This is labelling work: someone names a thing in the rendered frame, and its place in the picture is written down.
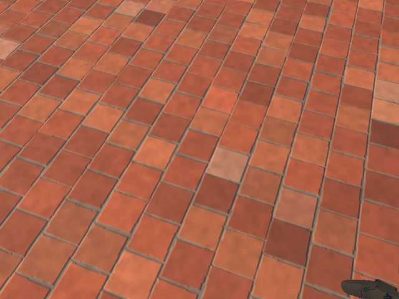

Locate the right robot hand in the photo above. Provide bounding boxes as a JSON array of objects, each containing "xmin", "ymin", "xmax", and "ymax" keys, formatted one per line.
[{"xmin": 341, "ymin": 279, "xmax": 399, "ymax": 299}]

